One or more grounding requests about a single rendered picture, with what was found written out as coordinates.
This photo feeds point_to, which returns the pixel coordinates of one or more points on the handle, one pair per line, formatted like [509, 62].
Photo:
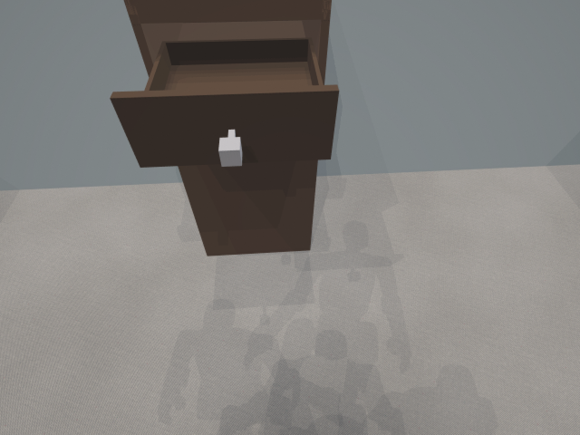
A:
[230, 150]

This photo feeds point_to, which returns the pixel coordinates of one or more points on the drawer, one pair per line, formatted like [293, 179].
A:
[270, 91]

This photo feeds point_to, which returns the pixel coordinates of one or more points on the cabinet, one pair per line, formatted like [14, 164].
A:
[262, 207]

